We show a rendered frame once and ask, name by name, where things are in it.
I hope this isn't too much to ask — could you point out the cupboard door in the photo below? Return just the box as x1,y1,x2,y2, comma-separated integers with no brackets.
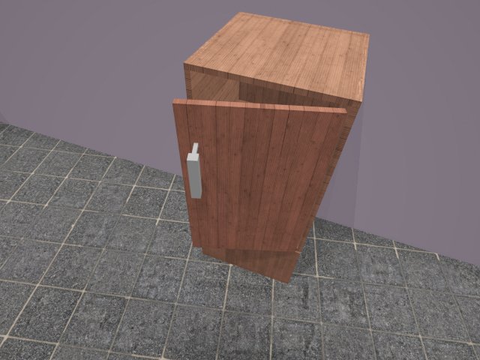
172,98,347,252

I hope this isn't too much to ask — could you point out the handle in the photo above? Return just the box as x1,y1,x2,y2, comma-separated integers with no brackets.
187,143,202,199

